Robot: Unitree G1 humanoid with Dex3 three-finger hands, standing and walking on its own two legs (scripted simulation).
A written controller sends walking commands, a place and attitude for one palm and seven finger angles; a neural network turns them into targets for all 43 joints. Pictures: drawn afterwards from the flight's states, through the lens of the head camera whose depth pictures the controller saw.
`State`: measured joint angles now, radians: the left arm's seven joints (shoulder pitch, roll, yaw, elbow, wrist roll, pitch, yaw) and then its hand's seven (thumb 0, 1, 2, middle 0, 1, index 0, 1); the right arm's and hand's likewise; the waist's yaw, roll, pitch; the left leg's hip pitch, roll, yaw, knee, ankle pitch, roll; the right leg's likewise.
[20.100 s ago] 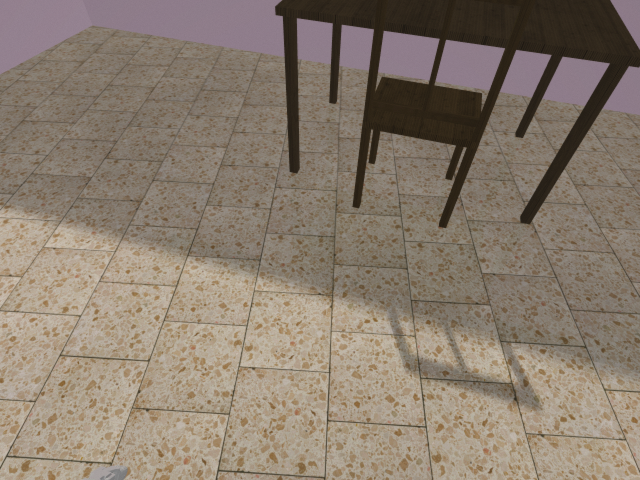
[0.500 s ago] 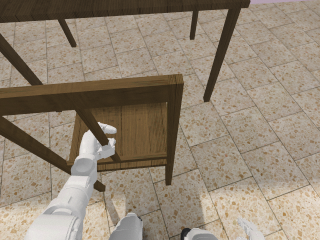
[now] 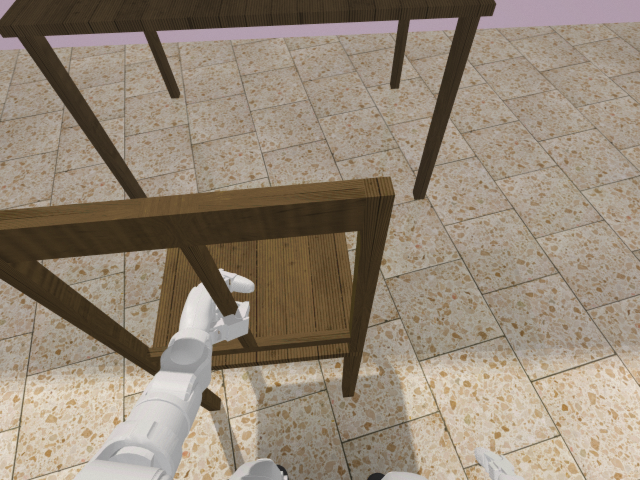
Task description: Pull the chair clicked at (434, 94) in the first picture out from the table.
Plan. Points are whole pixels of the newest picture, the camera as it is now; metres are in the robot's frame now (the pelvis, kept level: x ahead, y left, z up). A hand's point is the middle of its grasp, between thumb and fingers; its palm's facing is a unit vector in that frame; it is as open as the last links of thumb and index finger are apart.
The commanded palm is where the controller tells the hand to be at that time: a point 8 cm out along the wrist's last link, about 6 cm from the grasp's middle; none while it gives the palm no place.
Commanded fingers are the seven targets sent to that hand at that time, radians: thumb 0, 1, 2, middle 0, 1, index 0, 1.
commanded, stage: stop walking, hand still on the chair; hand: left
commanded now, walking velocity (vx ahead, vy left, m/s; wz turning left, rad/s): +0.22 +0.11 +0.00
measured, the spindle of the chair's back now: (226, 303) +0.35 +0.16 -0.06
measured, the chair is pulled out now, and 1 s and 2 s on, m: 0.61 0.69 0.69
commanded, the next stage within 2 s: open the thumb and straighten the fingers in 0.88 s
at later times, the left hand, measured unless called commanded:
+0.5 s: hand (231, 376) +0.25 +0.14 -0.07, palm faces -0.05 -0.98 -0.17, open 5.3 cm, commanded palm +0.23 +0.19 -0.05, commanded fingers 0.00 0.90 0.90 -0.50 -1.45 -0.50 -1.45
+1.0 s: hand (232, 375) +0.25 +0.13 -0.07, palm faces -0.02 -0.99 -0.17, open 5.3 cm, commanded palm +0.23 +0.19 -0.05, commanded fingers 0.00 0.66 0.78 -0.50 -1.45 -0.50 -1.45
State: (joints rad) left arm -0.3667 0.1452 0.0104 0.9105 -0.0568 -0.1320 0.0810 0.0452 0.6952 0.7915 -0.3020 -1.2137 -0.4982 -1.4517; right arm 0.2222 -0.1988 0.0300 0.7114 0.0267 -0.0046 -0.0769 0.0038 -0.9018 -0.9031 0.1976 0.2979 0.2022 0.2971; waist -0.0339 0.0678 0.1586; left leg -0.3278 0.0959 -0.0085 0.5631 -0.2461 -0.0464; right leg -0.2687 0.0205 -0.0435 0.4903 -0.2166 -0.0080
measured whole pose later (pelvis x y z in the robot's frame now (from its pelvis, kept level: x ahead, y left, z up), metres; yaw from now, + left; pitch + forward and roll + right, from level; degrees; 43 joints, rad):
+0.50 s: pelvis +0.00 +0.02 +0.01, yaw -1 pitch -2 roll +0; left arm -0.01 0.11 -0.09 0.72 0.00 -0.13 0.09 0.03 0.68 0.83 -0.30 -1.29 -0.50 -1.45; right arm 0.22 -0.21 0.04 0.70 0.01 -0.03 -0.11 0.01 -0.90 -0.90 0.20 0.30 0.20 0.30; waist -0.02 0.02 0.02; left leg -0.23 0.03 0.02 0.46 -0.20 -0.01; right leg -0.22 -0.04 0.00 0.47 -0.22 0.03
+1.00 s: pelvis +0.02 +0.01 +0.01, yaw -1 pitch -1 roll +0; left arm 0.07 0.12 -0.09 0.62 -0.02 -0.11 0.09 0.05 0.68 0.84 -0.29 -1.29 -0.50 -1.45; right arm 0.21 -0.23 0.03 0.70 0.01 -0.01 -0.12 0.01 -0.90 -0.90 0.20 0.30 0.20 0.30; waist -0.02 0.02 0.03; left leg -0.21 0.04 0.01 0.43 -0.21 -0.03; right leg -0.19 -0.02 -0.01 0.44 -0.23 0.02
